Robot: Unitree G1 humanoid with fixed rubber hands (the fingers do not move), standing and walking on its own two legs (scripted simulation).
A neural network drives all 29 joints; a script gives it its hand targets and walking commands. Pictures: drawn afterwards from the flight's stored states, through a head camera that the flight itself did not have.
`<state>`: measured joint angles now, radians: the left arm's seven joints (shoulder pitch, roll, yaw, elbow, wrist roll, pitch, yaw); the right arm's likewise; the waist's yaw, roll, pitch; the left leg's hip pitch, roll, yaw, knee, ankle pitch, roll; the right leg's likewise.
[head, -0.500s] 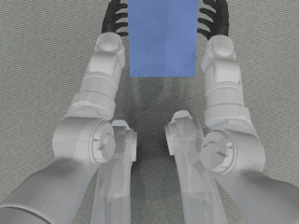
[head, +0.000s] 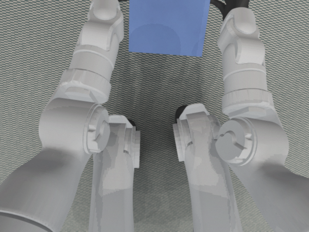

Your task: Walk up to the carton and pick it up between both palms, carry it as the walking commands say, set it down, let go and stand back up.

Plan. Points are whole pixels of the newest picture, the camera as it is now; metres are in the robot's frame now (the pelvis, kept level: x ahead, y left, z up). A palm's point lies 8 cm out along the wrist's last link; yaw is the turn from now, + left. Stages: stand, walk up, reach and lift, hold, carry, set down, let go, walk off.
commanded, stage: set down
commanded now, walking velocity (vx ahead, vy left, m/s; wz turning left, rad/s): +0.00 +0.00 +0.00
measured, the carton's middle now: out of the picture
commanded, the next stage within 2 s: none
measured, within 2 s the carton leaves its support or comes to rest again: neither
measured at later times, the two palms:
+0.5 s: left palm out of the picture +0.55 +0.06 -0.19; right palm (229, 1) +0.51 -0.18 -0.18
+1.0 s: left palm (110, 1) +0.55 +0.05 -0.21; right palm (234, 2) +0.51 -0.20 -0.19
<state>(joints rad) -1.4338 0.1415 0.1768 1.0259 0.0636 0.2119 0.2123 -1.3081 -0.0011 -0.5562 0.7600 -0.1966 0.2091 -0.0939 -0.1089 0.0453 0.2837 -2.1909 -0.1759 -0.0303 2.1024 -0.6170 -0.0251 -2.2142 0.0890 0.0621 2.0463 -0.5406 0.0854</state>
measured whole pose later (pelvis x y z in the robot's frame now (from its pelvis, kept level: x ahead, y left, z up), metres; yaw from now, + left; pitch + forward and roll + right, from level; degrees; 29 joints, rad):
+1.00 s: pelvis +0.00 +0.00 -0.02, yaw +1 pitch +36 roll -1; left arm -1.50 0.20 0.12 1.15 0.03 0.18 0.13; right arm -1.39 -0.07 -0.57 0.91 -0.20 0.17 -0.05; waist -0.13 0.02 0.37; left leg -2.18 -0.19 -0.03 2.21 -0.66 -0.03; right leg -2.20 0.08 0.05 2.16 -0.59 0.08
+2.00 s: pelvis +0.00 +0.00 -0.02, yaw +0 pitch +35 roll -2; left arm -1.51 0.21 0.17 1.15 0.12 0.12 0.07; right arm -1.44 -0.12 -0.57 1.03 -0.19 0.09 -0.04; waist -0.12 0.01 0.42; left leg -2.16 -0.18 -0.03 2.22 -0.67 -0.04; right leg -2.19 0.08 0.04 2.16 -0.59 0.07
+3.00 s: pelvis -0.02 -0.01 +0.06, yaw -2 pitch +34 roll +0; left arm -1.55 0.34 0.12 1.07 -0.02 0.23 0.10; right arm -1.42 -0.22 -0.30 0.91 0.08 0.21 -0.17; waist -0.12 0.01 0.33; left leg -1.93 -0.11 -0.03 1.93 -0.59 -0.02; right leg -1.98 0.09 0.04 1.87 -0.48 0.05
